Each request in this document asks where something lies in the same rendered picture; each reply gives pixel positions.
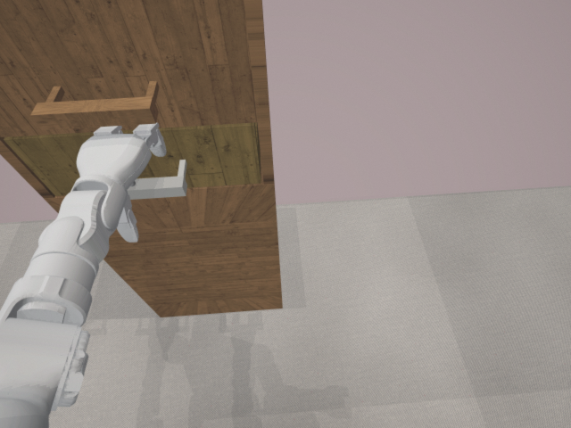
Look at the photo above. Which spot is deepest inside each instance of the left robot hand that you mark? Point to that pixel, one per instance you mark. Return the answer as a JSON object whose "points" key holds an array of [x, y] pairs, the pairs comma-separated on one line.
{"points": [[122, 158]]}

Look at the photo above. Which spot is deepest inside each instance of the left robot upper arm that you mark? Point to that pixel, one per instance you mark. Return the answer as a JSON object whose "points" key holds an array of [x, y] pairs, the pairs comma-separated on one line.
{"points": [[42, 366]]}

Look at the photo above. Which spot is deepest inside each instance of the cabinet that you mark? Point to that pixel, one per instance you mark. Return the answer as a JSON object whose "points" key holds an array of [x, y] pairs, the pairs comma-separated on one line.
{"points": [[214, 250]]}

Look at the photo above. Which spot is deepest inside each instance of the left robot forearm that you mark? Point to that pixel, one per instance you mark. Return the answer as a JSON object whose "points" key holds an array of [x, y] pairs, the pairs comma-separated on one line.
{"points": [[57, 284]]}

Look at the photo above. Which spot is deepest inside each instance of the handle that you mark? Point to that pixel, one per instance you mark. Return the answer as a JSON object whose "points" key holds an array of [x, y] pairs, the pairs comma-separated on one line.
{"points": [[160, 187], [95, 113]]}

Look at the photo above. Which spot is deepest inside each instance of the drawer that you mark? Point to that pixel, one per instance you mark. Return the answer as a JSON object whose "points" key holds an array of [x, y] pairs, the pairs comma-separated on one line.
{"points": [[216, 155]]}

